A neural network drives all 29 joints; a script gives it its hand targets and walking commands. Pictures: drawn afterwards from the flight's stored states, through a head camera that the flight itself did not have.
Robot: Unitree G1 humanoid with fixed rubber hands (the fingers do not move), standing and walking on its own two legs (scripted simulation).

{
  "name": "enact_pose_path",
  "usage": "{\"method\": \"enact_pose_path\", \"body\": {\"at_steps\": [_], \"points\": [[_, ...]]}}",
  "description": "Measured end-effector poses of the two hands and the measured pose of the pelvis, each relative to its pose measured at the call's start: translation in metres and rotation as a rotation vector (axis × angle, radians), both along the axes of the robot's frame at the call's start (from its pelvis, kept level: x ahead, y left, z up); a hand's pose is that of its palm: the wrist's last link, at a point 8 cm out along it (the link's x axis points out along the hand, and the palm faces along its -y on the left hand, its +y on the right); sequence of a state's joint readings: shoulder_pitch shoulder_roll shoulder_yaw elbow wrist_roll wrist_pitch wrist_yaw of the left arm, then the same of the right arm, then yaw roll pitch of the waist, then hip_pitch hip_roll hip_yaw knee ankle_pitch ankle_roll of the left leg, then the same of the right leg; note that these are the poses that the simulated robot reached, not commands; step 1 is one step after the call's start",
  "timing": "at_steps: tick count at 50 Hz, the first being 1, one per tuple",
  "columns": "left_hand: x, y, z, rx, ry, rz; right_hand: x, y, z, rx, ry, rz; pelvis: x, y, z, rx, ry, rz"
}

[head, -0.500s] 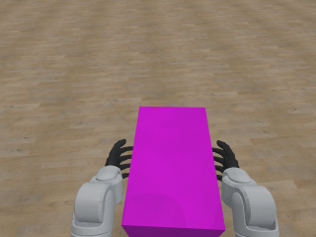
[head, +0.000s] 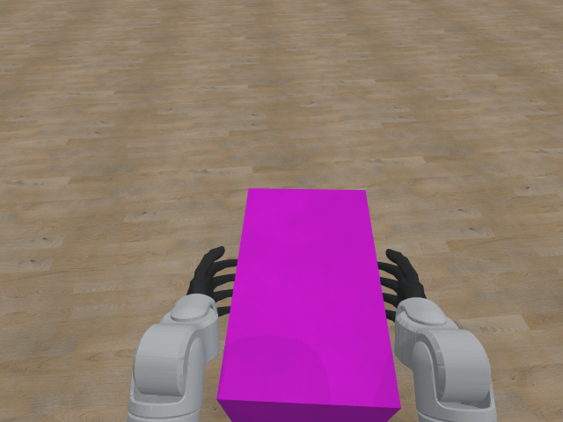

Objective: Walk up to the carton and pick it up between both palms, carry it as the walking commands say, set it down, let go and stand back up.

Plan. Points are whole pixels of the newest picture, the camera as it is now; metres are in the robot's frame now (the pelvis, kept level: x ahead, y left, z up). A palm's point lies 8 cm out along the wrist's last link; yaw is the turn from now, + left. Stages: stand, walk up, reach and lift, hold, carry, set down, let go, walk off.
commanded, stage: hold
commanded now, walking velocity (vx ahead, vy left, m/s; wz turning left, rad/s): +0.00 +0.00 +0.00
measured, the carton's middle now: (304, 318) +0.27 -0.01 +0.01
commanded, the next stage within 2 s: set down in 0.22 s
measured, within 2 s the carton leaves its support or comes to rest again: neither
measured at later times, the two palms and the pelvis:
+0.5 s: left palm (193, 331) +0.26 +0.15 +0.00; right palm (363, 307) +0.30 -0.10 +0.00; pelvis +0.00 -0.01 +0.00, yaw +3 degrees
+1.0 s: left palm (206, 338) +0.28 +0.15 -0.08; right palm (353, 314) +0.33 -0.10 -0.09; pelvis -0.01 -0.03 -0.03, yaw +4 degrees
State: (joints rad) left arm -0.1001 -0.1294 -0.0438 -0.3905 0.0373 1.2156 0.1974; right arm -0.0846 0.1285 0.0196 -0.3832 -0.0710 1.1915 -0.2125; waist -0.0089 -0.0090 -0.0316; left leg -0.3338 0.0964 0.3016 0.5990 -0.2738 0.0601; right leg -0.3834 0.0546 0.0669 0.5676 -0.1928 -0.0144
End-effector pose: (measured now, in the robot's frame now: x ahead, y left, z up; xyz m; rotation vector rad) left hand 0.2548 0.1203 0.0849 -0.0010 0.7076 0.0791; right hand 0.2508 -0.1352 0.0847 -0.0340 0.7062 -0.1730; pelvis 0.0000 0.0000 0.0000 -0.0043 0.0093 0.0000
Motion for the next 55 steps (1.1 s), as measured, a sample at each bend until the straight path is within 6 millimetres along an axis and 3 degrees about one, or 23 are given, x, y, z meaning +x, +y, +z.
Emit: {"method": "enact_pose_path", "body": {"at_steps": [4,7,18,37,43,55], "points": [[0.011,0.005,-0.041,0.044,0.035,-0.011,0.016,0.003,-0.043,0.032,0.045,0.028,-0.004,0.001,0.001,-0.001,-0.081,0.021],[0.004,0.008,-0.066,0.052,0.075,-0.007,0.013,0.007,-0.065,0.020,0.085,0.036,-0.002,0.001,0.001,-0.002,-0.085,0.022],[-0.003,0.033,-0.069,0.056,0.003,0.122,0.038,0.036,-0.068,0.021,0.006,0.161,-0.002,-0.003,0.002,0.005,-0.142,0.023],[0.030,0.019,-0.114,0.045,0.015,0.154,0.073,0.022,-0.118,0.077,0.008,0.147,-0.002,-0.022,-0.007,0.034,-0.027,0.067],[0.034,0.021,-0.135,0.053,0.003,0.163,0.079,0.025,-0.138,0.092,-0.011,0.129,-0.003,-0.027,-0.014,0.039,0.068,0.068],[0.024,0.032,-0.194,0.074,-0.015,0.183,0.076,0.038,-0.197,0.078,-0.035,0.156,-0.017,-0.025,-0.041,0.036,0.237,0.072]]}}
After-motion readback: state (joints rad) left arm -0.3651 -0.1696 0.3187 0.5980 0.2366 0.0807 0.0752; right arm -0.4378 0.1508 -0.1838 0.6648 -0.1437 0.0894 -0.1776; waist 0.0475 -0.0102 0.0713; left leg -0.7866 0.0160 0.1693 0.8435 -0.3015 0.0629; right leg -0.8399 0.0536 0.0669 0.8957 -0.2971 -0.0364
